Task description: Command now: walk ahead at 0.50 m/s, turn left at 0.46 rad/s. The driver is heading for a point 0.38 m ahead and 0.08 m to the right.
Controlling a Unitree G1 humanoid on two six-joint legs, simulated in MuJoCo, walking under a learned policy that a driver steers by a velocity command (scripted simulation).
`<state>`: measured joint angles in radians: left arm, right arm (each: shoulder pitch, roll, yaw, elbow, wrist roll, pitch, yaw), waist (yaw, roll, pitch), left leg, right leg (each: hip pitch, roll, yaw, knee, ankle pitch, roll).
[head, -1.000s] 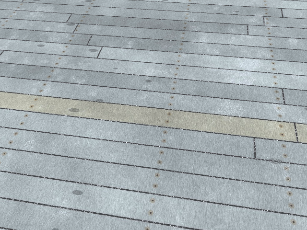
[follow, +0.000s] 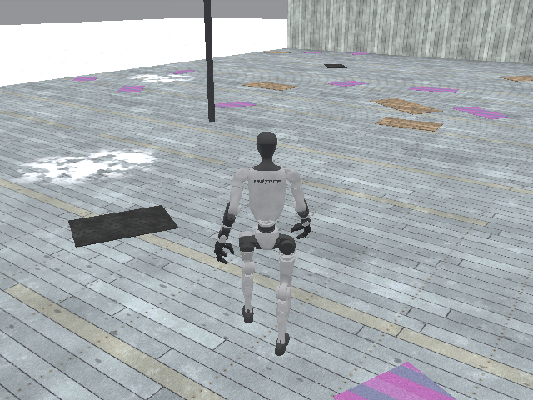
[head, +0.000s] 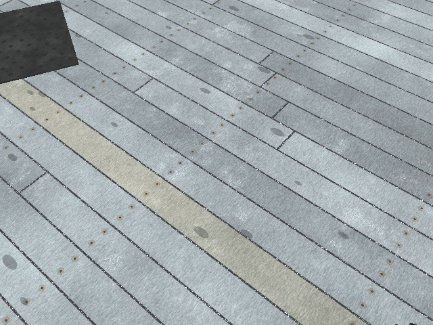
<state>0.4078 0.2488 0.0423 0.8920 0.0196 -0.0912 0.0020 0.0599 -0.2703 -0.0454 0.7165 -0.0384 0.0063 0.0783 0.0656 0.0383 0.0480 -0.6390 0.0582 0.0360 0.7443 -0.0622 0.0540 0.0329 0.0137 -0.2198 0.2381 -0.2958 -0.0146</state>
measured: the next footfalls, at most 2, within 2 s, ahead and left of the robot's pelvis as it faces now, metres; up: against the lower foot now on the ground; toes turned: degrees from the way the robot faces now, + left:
left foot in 0.10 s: +0.21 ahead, +0.10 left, +0.00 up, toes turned +6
right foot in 0.58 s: +0.43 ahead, -0.07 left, +0.00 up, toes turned -7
